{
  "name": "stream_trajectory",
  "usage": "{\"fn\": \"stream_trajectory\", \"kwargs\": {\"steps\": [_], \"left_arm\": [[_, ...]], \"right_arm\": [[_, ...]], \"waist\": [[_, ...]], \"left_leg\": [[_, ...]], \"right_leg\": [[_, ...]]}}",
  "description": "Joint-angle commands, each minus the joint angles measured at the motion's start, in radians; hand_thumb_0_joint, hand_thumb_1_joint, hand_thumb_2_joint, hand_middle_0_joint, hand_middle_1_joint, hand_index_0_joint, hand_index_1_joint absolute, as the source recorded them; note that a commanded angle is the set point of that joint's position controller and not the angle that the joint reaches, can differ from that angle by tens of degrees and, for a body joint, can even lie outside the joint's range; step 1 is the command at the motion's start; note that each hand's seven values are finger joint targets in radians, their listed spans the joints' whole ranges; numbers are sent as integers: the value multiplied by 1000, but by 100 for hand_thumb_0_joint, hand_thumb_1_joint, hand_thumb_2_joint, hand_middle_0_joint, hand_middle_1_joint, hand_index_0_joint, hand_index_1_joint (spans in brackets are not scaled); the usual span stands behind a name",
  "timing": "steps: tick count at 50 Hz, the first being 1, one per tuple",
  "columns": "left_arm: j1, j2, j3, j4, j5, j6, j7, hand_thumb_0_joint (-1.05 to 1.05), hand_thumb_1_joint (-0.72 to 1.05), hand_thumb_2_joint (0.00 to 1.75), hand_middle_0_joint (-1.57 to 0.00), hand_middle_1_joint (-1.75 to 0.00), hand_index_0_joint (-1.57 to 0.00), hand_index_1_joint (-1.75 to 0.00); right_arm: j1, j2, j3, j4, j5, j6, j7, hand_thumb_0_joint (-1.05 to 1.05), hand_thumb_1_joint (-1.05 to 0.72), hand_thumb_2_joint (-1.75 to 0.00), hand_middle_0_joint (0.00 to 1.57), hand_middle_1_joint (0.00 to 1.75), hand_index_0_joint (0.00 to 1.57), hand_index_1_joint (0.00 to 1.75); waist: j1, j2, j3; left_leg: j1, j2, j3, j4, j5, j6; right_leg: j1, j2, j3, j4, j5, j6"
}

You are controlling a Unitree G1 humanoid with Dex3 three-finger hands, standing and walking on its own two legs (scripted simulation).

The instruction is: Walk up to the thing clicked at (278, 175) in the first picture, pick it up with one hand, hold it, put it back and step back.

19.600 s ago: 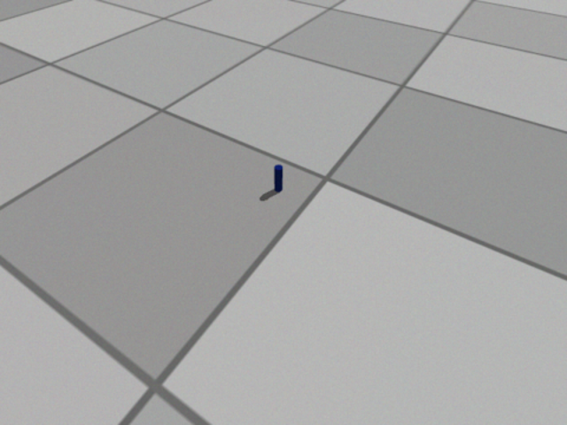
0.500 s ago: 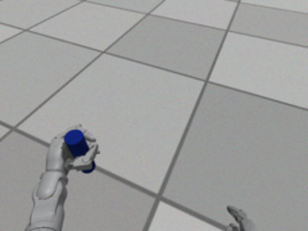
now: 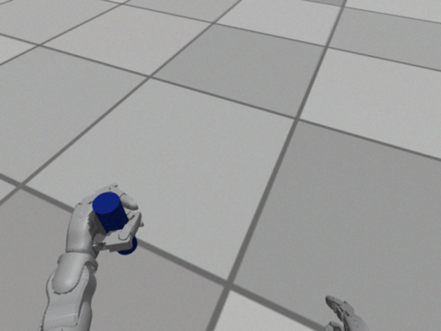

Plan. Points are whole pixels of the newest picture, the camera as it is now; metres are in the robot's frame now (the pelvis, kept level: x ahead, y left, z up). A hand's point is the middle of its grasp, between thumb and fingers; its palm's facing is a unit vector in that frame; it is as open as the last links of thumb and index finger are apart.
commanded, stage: hold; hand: left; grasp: from the side
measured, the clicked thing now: (117, 226) +0.31 +0.18 +0.04
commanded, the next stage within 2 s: crouch in 0.50 s
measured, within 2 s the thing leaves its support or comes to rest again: neither
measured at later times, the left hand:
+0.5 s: hand (124, 225) +0.30 +0.17 +0.05, palm faces -0.02 -1.00 -0.02, open 5.2 cm
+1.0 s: hand (131, 246) +0.30 +0.17 -0.03, palm faces +0.00 -1.00 +0.02, open 5.2 cm
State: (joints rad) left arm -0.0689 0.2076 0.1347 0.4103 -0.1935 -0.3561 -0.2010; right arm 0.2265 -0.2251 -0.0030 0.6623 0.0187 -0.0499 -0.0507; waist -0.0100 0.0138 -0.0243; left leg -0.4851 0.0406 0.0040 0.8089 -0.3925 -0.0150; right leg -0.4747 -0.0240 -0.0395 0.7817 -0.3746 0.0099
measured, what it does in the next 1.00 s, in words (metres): stands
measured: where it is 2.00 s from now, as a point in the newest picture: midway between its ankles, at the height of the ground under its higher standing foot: outside the picture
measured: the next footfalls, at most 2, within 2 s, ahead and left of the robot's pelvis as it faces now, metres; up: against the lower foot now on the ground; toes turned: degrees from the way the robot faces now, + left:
none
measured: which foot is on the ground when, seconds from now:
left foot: down 0.00-1.00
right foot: down 0.00-1.00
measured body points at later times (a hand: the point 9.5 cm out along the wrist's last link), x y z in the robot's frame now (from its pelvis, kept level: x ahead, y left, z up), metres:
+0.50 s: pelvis -0.01 +0.00 +0.00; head +0.02 +0.00 +0.45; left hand +0.30 +0.22 +0.06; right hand +0.13 -0.25 -0.10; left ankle +0.01 +0.13 -0.71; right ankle +0.02 -0.13 -0.71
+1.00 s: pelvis -0.02 +0.00 -0.04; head +0.06 +0.02 +0.41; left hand +0.30 +0.23 -0.03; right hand +0.12 -0.25 -0.14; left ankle +0.01 +0.13 -0.71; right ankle +0.02 -0.13 -0.71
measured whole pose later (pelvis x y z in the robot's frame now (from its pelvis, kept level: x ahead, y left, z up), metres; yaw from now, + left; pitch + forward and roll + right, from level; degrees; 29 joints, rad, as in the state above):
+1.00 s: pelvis -0.02 +0.00 -0.04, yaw +0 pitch +12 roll -1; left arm -0.15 0.20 0.19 0.61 -0.19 -0.53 -0.22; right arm 0.20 -0.23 -0.02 0.66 -0.01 -0.09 0.00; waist -0.03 -0.01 -0.05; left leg -0.80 0.04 -0.01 1.05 -0.46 -0.01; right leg -0.78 -0.03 -0.04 1.02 -0.44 0.01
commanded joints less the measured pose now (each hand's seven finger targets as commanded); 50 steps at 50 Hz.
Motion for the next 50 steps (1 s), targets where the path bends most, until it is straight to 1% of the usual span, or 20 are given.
{"fn": "stream_trajectory", "kwargs": {"steps": [1,5,9,11,13,15,17,18,19,22,23,26,29,31,34,38,44,48,49,50], "left_arm": [[-333,127,58,-245,-30,-86,5,0,58,126,-127,-140,-129,-139],[-316,155,78,-265,-26,-99,4,0,61,127,-128,-141,-130,-139],[-262,120,46,-244,-30,-90,-7,0,59,126,-128,-141,-130,-139],[-308,150,69,-259,-32,-92,-7,0,60,126,-128,-140,-130,-139],[-341,129,50,-229,-29,-90,-4,0,58,127,-129,-141,-130,-140],[-343,149,78,-232,-33,-93,2,0,57,127,-128,-140,-130,-139],[-303,137,75,-233,-36,-92,4,0,58,127,-129,-141,-131,-140],[-310,115,43,-256,-32,-92,2,0,58,127,-130,-142,-132,-141],[-291,131,58,-254,-29,-90,5,0,59,128,-129,-141,-130,-140],[-259,128,50,-243,-25,-88,0,0,57,125,-128,-140,-130,-138],[-262,150,77,-249,-29,-90,1,0,58,125,-128,-140,-130,-138],[-274,124,54,-257,-32,-84,7,0,55,126,-129,-141,-131,-140],[-285,144,87,-234,-33,-88,14,0,56,125,-127,-139,-129,-138],[-285,128,59,-263,-25,-95,14,0,63,122,-128,-135,-130,-133],[-293,114,33,-225,-10,-97,8,0,62,119,-131,-134,-132,-132],[-263,86,34,-129,-13,-106,2,0,61,120,-131,-135,-133,-133],[-296,103,84,-35,-21,-195,-9,0,57,121,-131,-137,-133,-135],[-347,128,113,-14,-20,-290,-23,0,56,124,-133,-139,-134,-138],[-359,118,98,5,-18,-308,-30,0,56,124,-134,-140,-136,-139],[-351,126,111,41,-19,-329,-37,0,53,123,-134,-140,-135,-138]], "right_arm": [[-48,-127,-44,-127,-2,-48,-4,0,-87,-89,20,30,20,30],[-53,-136,-50,-136,0,-50,0,0,-87,-89,20,30,20,30],[-39,-131,-48,-132,-2,-50,2,0,-88,-89,20,30,20,30],[-35,-139,-50,-128,0,-52,3,0,-87,-89,20,30,20,30],[-40,-137,-49,-128,0,-52,4,0,-87,-89,20,30,20,30],[-42,-130,-45,-129,0,-52,0,0,-88,-90,20,30,20,30],[-54,-129,-43,-138,1,-52,-1,0,-88,-90,20,30,20,30],[-48,-132,-44,-139,1,-55,0,0,-88,-90,20,30,20,30],[-49,-132,-46,-141,1,-56,1,0,-87,-90,20,30,20,30],[-59,-132,-46,-140,3,-55,3,0,-87,-89,20,30,20,30],[-52,-135,-49,-135,3,-55,2,0,-88,-90,20,30,20,30],[-57,-125,-40,-138,3,-56,-1,0,-88,-90,20,30,20,30],[-54,-127,-43,-129,0,-59,-1,0,-88,-90,20,30,20,30],[-47,-125,-43,-133,-2,-58,-3,0,-84,-89,20,30,20,30],[-52,-128,-45,-123,-4,-60,-3,0,-86,-89,20,30,20,30],[-44,-133,-53,-113,-7,-59,9,0,-85,-89,20,30,20,30],[-45,-137,-60,-107,-20,-72,34,0,-86,-89,20,30,20,30],[-31,-144,-68,-106,-30,-85,48,0,-87,-90,20,30,20,30],[-33,-147,-70,-112,-32,-87,49,0,-87,-90,20,30,20,30],[-26,-155,-74,-107,-37,-89,50,0,-88,-90,20,30,20,30]], "waist": [[-16,1,-227],[6,25,-262],[-4,18,-295],[-5,23,-290],[-22,-3,-235],[-13,-10,-244],[0,-15,-241],[-11,-5,-249],[1,6,-257],[3,15,-240],[0,2,-253],[-10,-9,-231],[-7,-22,-235],[-9,-9,-271],[-24,-8,-218],[-28,-10,-203],[-22,-24,-221],[-26,23,-341],[-38,20,-350],[-41,3,-379]], "left_leg": [[79,-31,1,-115,174,22],[90,-34,-2,-125,158,16],[107,-31,-3,-103,243,15],[111,-27,-6,-104,261,14],[85,-25,-7,-109,207,19],[75,-30,-1,-107,184,23],[71,-37,6,-114,144,24],[93,-35,3,-119,152,23],[83,-37,5,-120,156,20],[79,-36,3,-125,146,17],[85,-33,-2,-121,163,18],[80,-36,6,-117,148,22],[62,-35,7,-107,148,26],[86,-37,11,-104,187,24],[71,-33,2,-105,157,24],[17,-29,-4,-79,137,23],[-128,-32,-11,33,65,24],[-198,-35,-27,141,63,19],[-234,-39,-25,171,32,20],[-268,-38,-28,210,45,22]], "right_leg": [[72,25,-1,-114,208,-18],[95,27,-5,-110,182,-24],[108,28,-5,-94,265,-22],[107,29,-8,-89,277,-23],[72,29,-6,-98,232,-21],[77,24,0,-108,218,-17],[92,20,4,-126,179,-16],[81,24,1,-122,184,-17],[98,24,-2,-119,185,-20],[92,26,-4,-116,174,-23],[104,28,-7,-114,189,-21],[87,24,2,-127,181,-16],[84,22,4,-120,188,-14],[99,21,7,-113,228,-16],[56,24,1,-105,194,-18],[2,27,-5,-72,173,-24],[-117,26,-1,36,105,-26],[-237,28,-1,165,95,-32],[-271,27,3,186,73,-33],[-303,29,0,223,81,-32]]}}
